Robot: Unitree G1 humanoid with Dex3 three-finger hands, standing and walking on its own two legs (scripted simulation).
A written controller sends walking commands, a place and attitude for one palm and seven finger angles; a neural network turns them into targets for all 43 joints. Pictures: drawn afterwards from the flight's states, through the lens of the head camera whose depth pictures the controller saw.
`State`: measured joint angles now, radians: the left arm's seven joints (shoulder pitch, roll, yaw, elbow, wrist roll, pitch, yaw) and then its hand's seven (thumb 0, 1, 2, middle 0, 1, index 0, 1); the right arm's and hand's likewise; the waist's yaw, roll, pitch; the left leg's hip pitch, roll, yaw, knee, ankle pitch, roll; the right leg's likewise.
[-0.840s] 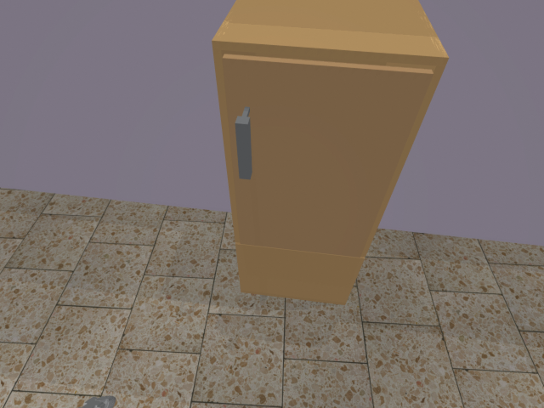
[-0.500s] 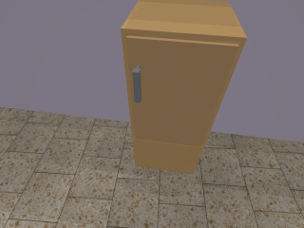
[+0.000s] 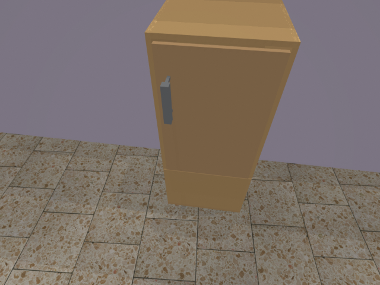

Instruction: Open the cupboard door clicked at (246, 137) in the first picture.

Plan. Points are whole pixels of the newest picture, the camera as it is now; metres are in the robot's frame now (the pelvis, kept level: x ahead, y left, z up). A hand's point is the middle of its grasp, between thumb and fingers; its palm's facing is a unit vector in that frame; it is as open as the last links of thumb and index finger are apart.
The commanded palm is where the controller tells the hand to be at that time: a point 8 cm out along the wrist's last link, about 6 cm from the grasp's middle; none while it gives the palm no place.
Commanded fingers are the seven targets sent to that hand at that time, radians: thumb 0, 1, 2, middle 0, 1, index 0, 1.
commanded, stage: stand and wait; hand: left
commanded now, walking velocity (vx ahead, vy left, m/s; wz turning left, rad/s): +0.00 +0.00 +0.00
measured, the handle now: (168, 100) +0.64 +0.11 +0.03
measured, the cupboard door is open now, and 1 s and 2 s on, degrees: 0 0 0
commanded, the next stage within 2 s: look at it before walking up in 0.12 s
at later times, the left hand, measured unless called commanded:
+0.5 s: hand out of the picture +0.06 +0.22 -0.16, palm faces -0.02 -0.96 -0.29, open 7.3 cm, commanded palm none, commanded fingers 0.00 0.90 0.90 -0.20 -0.30 -0.20 -0.30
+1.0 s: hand out of the picture +0.06 +0.21 -0.17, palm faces -0.03 -0.97 -0.25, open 7.3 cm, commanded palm none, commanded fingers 0.00 0.90 0.90 -0.20 -0.30 -0.20 -0.30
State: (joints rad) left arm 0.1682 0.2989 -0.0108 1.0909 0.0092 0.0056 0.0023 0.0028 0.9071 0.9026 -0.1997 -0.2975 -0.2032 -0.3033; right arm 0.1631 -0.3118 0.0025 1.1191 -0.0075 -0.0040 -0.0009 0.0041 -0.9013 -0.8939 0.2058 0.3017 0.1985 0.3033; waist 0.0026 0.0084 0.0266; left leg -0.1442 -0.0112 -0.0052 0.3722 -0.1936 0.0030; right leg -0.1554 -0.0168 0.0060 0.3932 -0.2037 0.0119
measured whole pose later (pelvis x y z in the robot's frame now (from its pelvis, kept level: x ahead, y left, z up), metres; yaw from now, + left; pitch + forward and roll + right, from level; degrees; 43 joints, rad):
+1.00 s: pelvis +0.03 -0.01 +0.00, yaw -2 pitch -1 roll +1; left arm 0.24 0.25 0.00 1.10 0.02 0.03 -0.01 0.00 0.91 0.90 -0.20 -0.30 -0.20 -0.30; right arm 0.20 -0.24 0.00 1.12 -0.02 0.00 -0.01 0.00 -0.90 -0.89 0.20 0.30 0.20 0.30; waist 0.01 -0.01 0.00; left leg -0.14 0.00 0.03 0.42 -0.27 0.00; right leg -0.18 0.00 0.04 0.47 -0.28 0.00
